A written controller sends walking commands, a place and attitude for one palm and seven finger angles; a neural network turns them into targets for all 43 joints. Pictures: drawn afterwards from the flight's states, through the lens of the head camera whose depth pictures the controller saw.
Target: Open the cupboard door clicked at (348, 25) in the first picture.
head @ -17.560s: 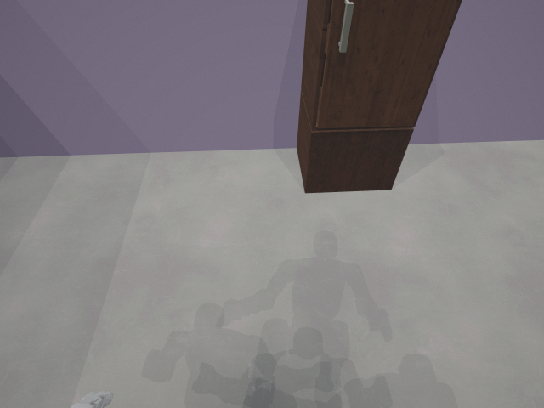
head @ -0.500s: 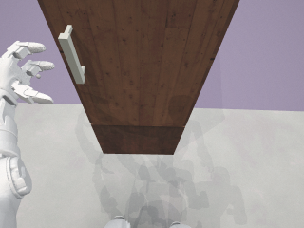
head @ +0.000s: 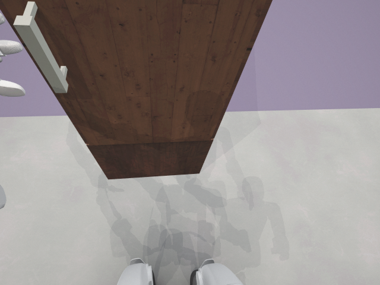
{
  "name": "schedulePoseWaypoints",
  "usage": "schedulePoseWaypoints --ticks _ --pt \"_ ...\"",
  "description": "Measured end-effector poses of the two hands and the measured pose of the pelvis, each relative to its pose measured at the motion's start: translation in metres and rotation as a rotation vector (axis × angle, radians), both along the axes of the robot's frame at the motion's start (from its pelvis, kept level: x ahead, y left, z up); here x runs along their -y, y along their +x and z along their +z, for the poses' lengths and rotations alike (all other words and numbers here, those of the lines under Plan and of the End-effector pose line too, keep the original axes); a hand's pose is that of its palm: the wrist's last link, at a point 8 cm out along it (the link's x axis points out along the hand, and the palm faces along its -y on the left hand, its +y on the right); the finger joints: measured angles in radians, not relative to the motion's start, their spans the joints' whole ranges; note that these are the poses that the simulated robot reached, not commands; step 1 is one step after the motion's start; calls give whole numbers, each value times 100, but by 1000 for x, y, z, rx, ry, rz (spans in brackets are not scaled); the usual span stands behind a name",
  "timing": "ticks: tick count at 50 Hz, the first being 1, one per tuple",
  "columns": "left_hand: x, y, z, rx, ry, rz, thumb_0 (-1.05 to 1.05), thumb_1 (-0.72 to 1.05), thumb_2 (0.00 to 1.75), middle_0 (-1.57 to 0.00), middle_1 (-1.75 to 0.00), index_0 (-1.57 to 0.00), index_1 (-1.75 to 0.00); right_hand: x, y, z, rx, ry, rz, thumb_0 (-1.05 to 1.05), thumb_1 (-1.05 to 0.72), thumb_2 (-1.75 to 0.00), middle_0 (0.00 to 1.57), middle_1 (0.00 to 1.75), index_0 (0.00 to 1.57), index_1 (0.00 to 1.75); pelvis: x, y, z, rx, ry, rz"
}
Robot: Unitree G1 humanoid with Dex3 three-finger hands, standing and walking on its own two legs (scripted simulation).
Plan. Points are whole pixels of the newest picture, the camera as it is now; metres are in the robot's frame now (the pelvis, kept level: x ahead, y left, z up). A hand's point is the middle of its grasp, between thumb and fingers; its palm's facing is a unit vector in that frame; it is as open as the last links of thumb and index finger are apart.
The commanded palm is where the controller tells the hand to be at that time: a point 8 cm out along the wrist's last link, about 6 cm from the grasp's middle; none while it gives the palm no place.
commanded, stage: move the hooked fingers beside the handle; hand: left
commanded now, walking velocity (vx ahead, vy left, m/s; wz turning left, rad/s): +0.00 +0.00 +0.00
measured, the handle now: (47, 52) +0.54 +0.22 +0.13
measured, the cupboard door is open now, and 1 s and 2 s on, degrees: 0 0 0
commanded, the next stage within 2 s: slide the fingers in behind the handle in 1.56 s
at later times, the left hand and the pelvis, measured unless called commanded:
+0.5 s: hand (4, 69) +0.49 +0.28 +0.14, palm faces -0.02 -1.00 +0.01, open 14.0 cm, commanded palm +0.47 +0.33 +0.12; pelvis +0.01 +0.01 +0.00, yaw +1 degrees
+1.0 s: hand (6, 63) +0.50 +0.28 +0.14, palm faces +0.03 -1.00 +0.00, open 14.0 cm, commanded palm +0.48 +0.33 +0.12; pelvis +0.00 -0.01 +0.00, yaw +0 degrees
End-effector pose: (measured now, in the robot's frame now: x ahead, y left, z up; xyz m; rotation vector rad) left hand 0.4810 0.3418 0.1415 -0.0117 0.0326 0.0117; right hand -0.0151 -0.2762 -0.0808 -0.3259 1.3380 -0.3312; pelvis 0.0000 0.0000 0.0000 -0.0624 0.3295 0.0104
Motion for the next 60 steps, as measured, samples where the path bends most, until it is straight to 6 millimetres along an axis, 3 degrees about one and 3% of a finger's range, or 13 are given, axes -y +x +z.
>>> schedulePoseWaypoints --ticks 7,15,22,29,38,44,50,60 --pt "-7 0 -7 6 6 1 -1 -50 30 -30 -120 -30 -120 -10 -4 1 -30 21 -26 0 -91 -90 20 30 20 29 -6 8 1 -5 -2 -13" --pt "-13 -9 -10 26 17 3 -2 -50 30 -30 -120 -30 -120 -19 17 -2 -7 38 4 0 -91 -90 20 30 21 30 -12 12 2 7 -8 0" --pt "2 -13 -2 47 15 -33 -2 -50 30 -29 -120 -30 -120 -22 43 -4 60 51 47 0 -91 -90 20 30 21 30 -14 12 3 23 -9 14" --pt "12 -17 -12 -18 8 1 -1 -50 30 -30 -120 -30 -120 -23 57 -6 128 62 76 0 -91 -90 20 30 21 30 -12 6 3 38 0 16" --pt "14 -14 4 42 32 21 -2 -50 30 -30 -120 -30 -120 -12 34 -9 82 51 54 0 -91 -90 20 30 21 30 -2 -1 0 37 2 18" --pt "13 -10 -3 -33 32 4 -1 -50 30 -30 -120 -30 -120 -2 8 -8 27 28 21 0 -91 -90 20 30 21 30 2 -3 -1 22 2 14" --pt "10 -5 -5 13 14 16 -2 -50 30 -30 -120 -30 -120 5 -11 -4 -27 10 -11 0 -91 -90 20 30 20 29 5 -4 -3 5 0 1" --pt "-7 -2 -11 -7 39 12 -2 -50 30 -30 -120 -30 -120 -1 -11 -2 -57 7 -27 0 -91 -90 20 30 20 29 1 3 -3 -17 -9 -3"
